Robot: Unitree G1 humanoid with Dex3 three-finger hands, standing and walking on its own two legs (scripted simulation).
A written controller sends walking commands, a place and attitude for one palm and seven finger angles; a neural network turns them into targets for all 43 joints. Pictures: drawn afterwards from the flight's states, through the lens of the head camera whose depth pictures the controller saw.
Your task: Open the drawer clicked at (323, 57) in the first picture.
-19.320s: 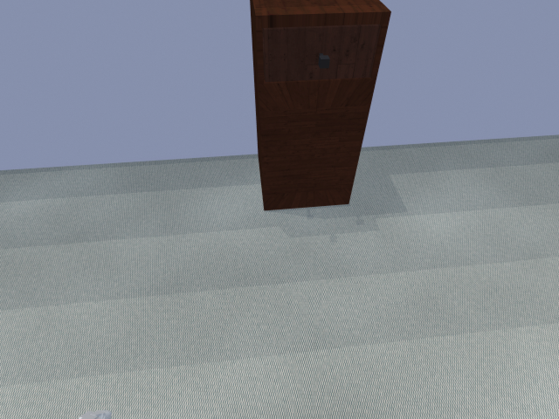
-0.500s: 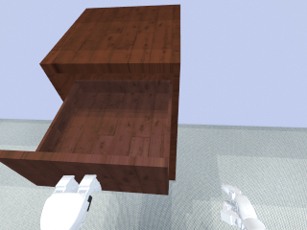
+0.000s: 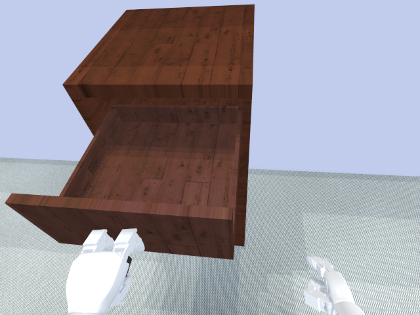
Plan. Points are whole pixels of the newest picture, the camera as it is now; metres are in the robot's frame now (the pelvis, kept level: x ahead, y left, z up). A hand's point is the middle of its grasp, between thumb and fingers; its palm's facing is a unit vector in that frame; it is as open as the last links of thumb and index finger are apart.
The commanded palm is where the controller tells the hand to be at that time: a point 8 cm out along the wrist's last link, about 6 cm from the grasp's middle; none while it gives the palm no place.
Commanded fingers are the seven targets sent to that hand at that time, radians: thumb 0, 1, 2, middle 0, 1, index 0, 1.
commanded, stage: open the thumb to release the handle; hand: left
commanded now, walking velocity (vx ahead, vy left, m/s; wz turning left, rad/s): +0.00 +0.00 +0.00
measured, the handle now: (121, 254) +0.21 +0.19 +0.03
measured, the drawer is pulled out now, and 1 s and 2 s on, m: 0.29 0.29 0.28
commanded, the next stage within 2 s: lift the hand off the handle in 0.18 s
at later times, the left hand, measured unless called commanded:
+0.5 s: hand (116, 283) +0.17 +0.19 +0.01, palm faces +0.06 -0.13 -0.99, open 13.7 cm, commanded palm +0.14 +0.19 +0.06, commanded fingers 0.00 -0.50 0.30 -0.30 -1.20 -0.30 -1.20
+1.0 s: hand (106, 267) +0.18 +0.20 +0.06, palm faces +0.07 -0.15 -0.99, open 13.4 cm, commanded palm +0.15 +0.19 +0.13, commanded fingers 0.00 -0.50 0.30 -0.30 -1.20 -0.30 -1.20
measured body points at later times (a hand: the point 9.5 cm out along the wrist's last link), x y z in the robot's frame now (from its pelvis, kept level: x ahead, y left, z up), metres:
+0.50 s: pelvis -0.01 +0.01 +0.00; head +0.02 -0.03 +0.44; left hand +0.16 +0.20 +0.06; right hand +0.21 -0.20 -0.10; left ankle -0.02 +0.13 -0.70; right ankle +0.03 -0.08 -0.70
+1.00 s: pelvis +0.00 +0.01 +0.01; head +0.01 -0.03 +0.46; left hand +0.17 +0.20 +0.11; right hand +0.22 -0.19 -0.08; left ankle -0.02 +0.13 -0.70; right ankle +0.03 -0.08 -0.70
